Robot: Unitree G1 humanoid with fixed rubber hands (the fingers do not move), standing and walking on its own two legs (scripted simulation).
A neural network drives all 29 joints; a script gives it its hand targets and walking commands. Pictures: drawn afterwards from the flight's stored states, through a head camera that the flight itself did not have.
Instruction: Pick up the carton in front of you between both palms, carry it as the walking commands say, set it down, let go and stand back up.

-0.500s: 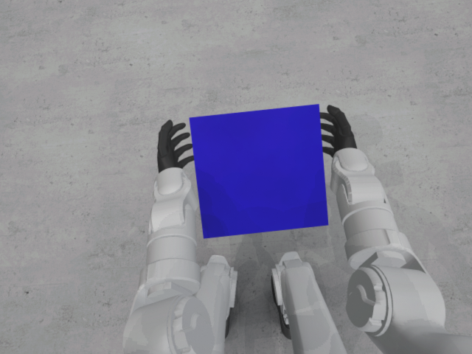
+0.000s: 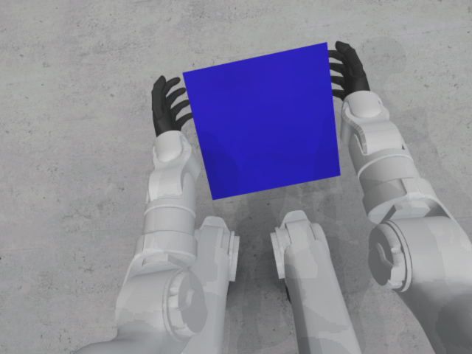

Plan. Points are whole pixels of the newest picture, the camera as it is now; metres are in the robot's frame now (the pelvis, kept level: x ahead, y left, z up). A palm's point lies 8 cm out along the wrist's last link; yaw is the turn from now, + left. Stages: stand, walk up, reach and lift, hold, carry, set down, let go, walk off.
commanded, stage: set down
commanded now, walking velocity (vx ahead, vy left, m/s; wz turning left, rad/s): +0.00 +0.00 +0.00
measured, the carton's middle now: (258, 119) +0.49 -0.04 -0.23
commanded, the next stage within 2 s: none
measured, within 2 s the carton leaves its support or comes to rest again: rests again in 1.08 s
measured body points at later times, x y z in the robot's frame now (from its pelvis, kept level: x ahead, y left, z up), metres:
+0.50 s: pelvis -0.01 +0.00 -0.08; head +0.33 -0.05 +0.21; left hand +0.50 +0.11 -0.23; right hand +0.55 -0.19 -0.23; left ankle +0.11 +0.12 -0.43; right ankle +0.10 -0.09 -0.43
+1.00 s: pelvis +0.00 +0.00 -0.09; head +0.34 -0.05 +0.20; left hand +0.52 +0.11 -0.24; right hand +0.55 -0.19 -0.25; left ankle +0.11 +0.12 -0.43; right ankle +0.10 -0.09 -0.43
